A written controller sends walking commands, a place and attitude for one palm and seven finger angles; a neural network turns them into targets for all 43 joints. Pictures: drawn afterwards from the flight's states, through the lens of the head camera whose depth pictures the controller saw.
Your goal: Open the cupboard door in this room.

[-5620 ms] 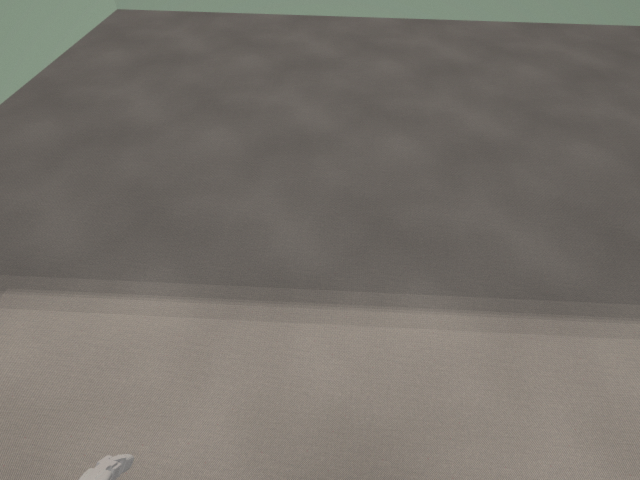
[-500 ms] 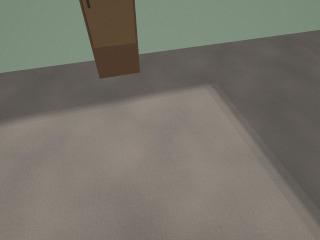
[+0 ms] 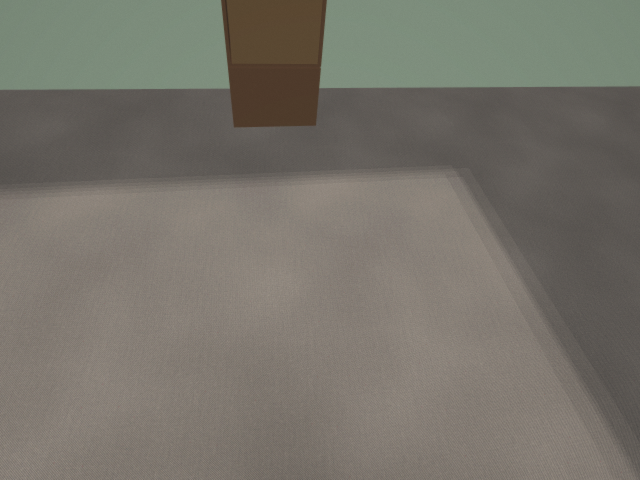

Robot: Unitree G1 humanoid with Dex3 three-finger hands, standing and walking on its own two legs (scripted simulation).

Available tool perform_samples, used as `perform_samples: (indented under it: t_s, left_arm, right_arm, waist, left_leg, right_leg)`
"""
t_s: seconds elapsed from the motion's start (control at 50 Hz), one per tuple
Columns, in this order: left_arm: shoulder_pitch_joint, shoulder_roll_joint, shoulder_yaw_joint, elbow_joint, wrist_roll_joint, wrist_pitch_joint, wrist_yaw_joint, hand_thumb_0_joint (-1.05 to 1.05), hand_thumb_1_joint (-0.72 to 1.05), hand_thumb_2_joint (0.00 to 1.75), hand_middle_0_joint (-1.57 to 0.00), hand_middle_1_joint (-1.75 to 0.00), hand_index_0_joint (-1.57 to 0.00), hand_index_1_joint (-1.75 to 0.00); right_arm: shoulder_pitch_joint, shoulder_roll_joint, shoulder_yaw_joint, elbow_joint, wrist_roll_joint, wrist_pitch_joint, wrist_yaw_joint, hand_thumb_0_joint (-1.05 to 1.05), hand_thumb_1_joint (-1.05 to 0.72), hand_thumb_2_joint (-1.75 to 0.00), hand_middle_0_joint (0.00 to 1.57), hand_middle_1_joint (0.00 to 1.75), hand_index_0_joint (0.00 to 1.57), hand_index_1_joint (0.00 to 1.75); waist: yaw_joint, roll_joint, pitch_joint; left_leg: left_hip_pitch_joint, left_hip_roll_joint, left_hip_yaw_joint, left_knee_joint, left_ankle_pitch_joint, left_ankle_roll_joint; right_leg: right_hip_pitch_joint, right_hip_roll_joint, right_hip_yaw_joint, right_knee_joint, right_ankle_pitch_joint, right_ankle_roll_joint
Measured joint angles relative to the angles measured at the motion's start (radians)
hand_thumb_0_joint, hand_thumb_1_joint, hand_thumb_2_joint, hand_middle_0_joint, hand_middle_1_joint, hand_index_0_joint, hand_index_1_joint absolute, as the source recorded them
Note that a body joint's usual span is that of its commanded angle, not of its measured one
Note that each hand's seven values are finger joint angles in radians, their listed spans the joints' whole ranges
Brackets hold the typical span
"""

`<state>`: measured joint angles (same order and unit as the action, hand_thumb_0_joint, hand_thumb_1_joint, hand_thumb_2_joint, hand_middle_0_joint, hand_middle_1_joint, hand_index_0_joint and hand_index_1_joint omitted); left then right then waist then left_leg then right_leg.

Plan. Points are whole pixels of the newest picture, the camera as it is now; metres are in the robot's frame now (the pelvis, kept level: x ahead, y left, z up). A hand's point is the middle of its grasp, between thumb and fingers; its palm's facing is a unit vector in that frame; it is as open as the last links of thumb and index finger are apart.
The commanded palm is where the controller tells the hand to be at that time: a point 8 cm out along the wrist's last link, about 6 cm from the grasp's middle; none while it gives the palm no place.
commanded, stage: turn or walk to find it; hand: left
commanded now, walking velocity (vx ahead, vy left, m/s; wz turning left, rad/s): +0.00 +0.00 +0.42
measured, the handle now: out of the picture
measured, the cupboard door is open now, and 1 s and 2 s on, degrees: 0 0 0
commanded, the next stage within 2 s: stand and wait in 0.90 s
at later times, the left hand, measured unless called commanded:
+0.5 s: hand out of the picture +0.05 +0.16 -0.14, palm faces +0.21 -0.93 -0.29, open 7.3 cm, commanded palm none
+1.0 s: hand out of the picture -0.14 +0.16 -0.18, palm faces +0.47 -0.85 -0.24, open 7.4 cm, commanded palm none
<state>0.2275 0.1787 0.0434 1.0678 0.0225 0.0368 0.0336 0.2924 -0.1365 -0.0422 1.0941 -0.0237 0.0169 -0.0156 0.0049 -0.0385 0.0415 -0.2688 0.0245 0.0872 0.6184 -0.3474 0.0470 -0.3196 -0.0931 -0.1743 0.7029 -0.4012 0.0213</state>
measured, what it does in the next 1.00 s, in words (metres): steps on the spot, turning left: right foot, then left foot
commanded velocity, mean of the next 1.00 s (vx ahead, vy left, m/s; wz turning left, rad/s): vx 0.00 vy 0.00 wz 0.37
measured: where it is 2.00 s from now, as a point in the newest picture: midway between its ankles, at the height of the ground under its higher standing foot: outside the picture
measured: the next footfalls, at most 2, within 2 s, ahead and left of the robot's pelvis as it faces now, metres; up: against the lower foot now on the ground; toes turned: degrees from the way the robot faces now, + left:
right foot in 0.42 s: +0.05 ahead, -0.15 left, +0.00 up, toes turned +7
left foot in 0.92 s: -0.06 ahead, +0.08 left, +0.00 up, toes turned +29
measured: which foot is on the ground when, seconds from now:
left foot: down 0.00-0.42, up 0.44-0.90, down 0.92-1.00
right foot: up 0.00-0.40, down 0.42-0.92, up 0.94-1.00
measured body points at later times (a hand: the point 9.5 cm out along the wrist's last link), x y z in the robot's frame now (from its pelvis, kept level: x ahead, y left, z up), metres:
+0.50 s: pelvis -0.01 -0.06 +0.01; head +0.02 -0.08 +0.45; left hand +0.04 +0.20 -0.12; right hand +0.06 -0.30 -0.16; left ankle -0.03 +0.08 -0.69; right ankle +0.01 -0.15 -0.73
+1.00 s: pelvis -0.04 -0.03 +0.00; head -0.03 +0.01 +0.45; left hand -0.16 +0.20 -0.16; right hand +0.17 -0.20 -0.13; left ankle -0.10 +0.06 -0.73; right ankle -0.01 -0.16 -0.69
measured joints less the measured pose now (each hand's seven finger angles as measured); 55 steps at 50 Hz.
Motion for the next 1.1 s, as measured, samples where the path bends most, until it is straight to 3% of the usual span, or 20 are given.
perform_samples:
  t_s: [0.08,0.16,0.26,0.38,0.42,0.5,0.56,0.64,0.72,0.84,0.9,0.92,0.98,1.04,1.1]
  left_arm:
    - [-0.031,0.010,0.003,-0.009,0.003,0.006,-0.007,0.01,0.91,0.89,-0.20,-0.30,-0.20,-0.30]
    - [-0.062,0.021,0.007,-0.035,-0.001,-0.003,-0.009,0.01,0.91,0.89,-0.20,-0.30,-0.20,-0.30]
    - [-0.098,0.030,0.010,-0.067,-0.005,0.003,-0.006,0.01,0.91,0.89,-0.19,-0.30,-0.20,-0.30]
    - [-0.126,0.019,0.003,-0.107,-0.011,-0.004,-0.006,0.01,0.91,0.89,-0.19,-0.30,-0.20,-0.30]
    - [-0.116,0.016,-0.002,-0.121,-0.009,-0.018,-0.008,0.01,0.91,0.89,-0.20,-0.30,-0.20,-0.30]
    - [-0.081,-0.006,-0.014,-0.129,0.000,-0.029,-0.007,0.01,0.91,0.89,-0.20,-0.30,-0.20,-0.30]
    - [-0.045,-0.012,-0.017,-0.126,0.000,-0.026,-0.007,0.01,0.91,0.89,-0.20,-0.30,-0.21,-0.30]
    - [-0.006,-0.014,-0.022,-0.115,0.000,-0.029,-0.009,0.01,0.91,0.89,-0.20,-0.30,-0.21,-0.30]
    - [0.026,-0.012,-0.024,-0.105,0.005,-0.033,-0.009,0.01,0.91,0.89,-0.20,-0.30,-0.21,-0.30]
    - [0.058,0.012,-0.017,-0.086,0.015,-0.028,-0.014,0.01,0.91,0.89,-0.20,-0.30,-0.21,-0.30]
    - [0.069,0.035,-0.007,-0.074,0.010,-0.020,-0.016,0.01,0.91,0.89,-0.20,-0.30,-0.21,-0.30]
    - [0.071,0.046,-0.003,-0.071,0.005,-0.014,-0.017,0.01,0.91,0.89,-0.20,-0.30,-0.21,-0.30]
    - [0.062,0.076,0.006,-0.058,0.001,0.017,-0.009,0.01,0.91,0.89,-0.20,-0.30,-0.21,-0.30]
    - [0.048,0.083,0.009,-0.044,0.003,0.027,-0.012,0.01,0.91,0.89,-0.20,-0.30,-0.20,-0.30]
    - [0.031,0.080,0.004,-0.043,0.001,0.016,-0.016,0.01,0.91,0.89,-0.20,-0.30,-0.20,-0.30]
  right_arm:
    - [-0.011,0.006,0.006,-0.017,0.000,-0.018,-0.012,0.00,-0.91,-0.90,0.20,0.30,0.19,0.30]
    - [-0.025,0.007,0.007,-0.029,0.001,-0.023,-0.014,0.00,-0.91,-0.90,0.20,0.30,0.20,0.30]
    - [-0.035,-0.009,-0.005,-0.047,-0.001,-0.015,-0.007,0.00,-0.91,-0.90,0.20,0.30,0.20,0.30]
    - [-0.043,-0.048,-0.023,-0.067,-0.005,0.007,0.004,0.00,-0.91,-0.90,0.20,0.30,0.20,0.30]
    - [-0.039,-0.062,-0.030,-0.073,0.001,0.014,0.009,0.00,-0.90,-0.90,0.20,0.30,0.20,0.30]
    - [-0.051,-0.099,-0.050,-0.081,0.001,0.043,0.016,0.00,-0.91,-0.90,0.20,0.30,0.20,0.30]
    - [-0.064,-0.120,-0.059,-0.084,-0.002,0.055,0.027,0.00,-0.91,-0.90,0.20,0.30,0.19,0.30]
    - [-0.074,-0.136,-0.059,-0.088,-0.002,0.056,0.032,0.00,-0.91,-0.90,0.20,0.30,0.19,0.30]
    - [-0.088,-0.139,-0.051,-0.082,0.000,0.066,0.031,0.00,-0.91,-0.90,0.20,0.30,0.19,0.30]
    - [-0.140,-0.119,-0.029,-0.093,0.010,0.059,0.031,0.01,-0.91,-0.90,0.20,0.30,0.19,0.30]
    - [-0.159,-0.107,-0.018,-0.113,0.014,0.038,0.032,0.01,-0.91,-0.90,0.20,0.30,0.19,0.30]
    - [-0.164,-0.101,-0.016,-0.119,0.012,0.028,0.033,0.01,-0.91,-0.90,0.20,0.30,0.19,0.30]
    - [-0.181,-0.070,-0.003,-0.128,0.006,0.012,0.029,0.00,-0.91,-0.90,0.20,0.30,0.19,0.30]
    - [-0.180,-0.049,0.011,-0.128,0.004,0.006,0.016,0.00,-0.90,-0.90,0.20,0.30,0.20,0.30]
    - [-0.177,-0.034,0.021,-0.119,0.007,-0.003,0.008,0.00,-0.90,-0.90,0.20,0.30,0.20,0.30]
  waist:
    - [-0.015,0.015,-0.004]
    - [-0.016,0.023,-0.001]
    - [-0.030,0.031,0.006]
    - [-0.044,0.058,0.015]
    - [-0.039,0.062,0.008]
    - [-0.035,0.089,0.011]
    - [-0.027,0.085,0.011]
    - [-0.022,0.081,0.019]
    - [-0.006,0.066,0.028]
    - [0.028,0.031,0.046]
    - [0.033,0.017,0.044]
    - [0.033,0.008,0.042]
    - [0.048,-0.025,0.045]
    - [0.043,-0.016,0.027]
    - [0.039,-0.007,0.020]
  left_leg:
    - [0.026,-0.021,-0.027,-0.102,0.061,0.013]
    - [0.045,-0.039,-0.051,-0.180,0.112,0.014]
    - [0.044,-0.057,-0.086,-0.200,0.135,0.006]
    - [0.008,-0.069,-0.137,-0.154,0.132,-0.025]
    - [-0.021,-0.080,-0.152,-0.107,0.115,-0.043]
    - [-0.140,-0.080,-0.145,0.229,-0.098,-0.067]
    - [-0.206,-0.057,-0.121,0.454,-0.062,-0.083]
    - [-0.221,-0.015,-0.120,0.538,-0.002,-0.109]
    - [-0.182,0.012,-0.107,0.470,-0.031,-0.124]
    - [-0.075,0.018,-0.049,0.209,-0.100,-0.114]
    - [0.009,0.012,-0.017,0.003,0.007,-0.099]
    - [0.022,0.005,-0.015,-0.037,0.057,-0.077]
    - [0.023,-0.014,-0.008,-0.019,0.019,-0.022]
    - [0.048,-0.016,-0.020,-0.076,0.037,-0.012]
    - [0.074,-0.025,-0.027,-0.139,0.077,-0.006]
  right_leg:
    - [-0.074,0.027,0.088,0.240,-0.049,0.013]
    - [-0.099,0.029,0.132,0.310,-0.026,0.036]
    - [-0.079,0.031,0.159,0.230,-0.043,0.052]
    - [-0.001,0.054,0.155,-0.010,0.003,0.041]
    - [0.058,0.053,0.145,-0.158,0.106,0.032]
    - [0.069,0.046,0.095,-0.144,0.098,-0.041]
    - [0.097,0.033,0.070,-0.183,0.112,-0.051]
    - [0.118,0.024,0.027,-0.214,0.128,-0.055]
    - [0.121,0.009,-0.011,-0.212,0.124,-0.054]
    - [0.096,-0.028,-0.056,-0.165,0.106,-0.033]
    - [0.073,-0.050,-0.084,-0.104,0.078,-0.009]
    - [0.056,-0.063,-0.085,-0.064,0.062,0.001]
    - [-0.024,-0.045,0.026,0.143,-0.109,0.024]
    - [-0.078,-0.014,0.089,0.285,-0.084,0.031]
    - [-0.095,-0.002,0.130,0.320,-0.029,0.039]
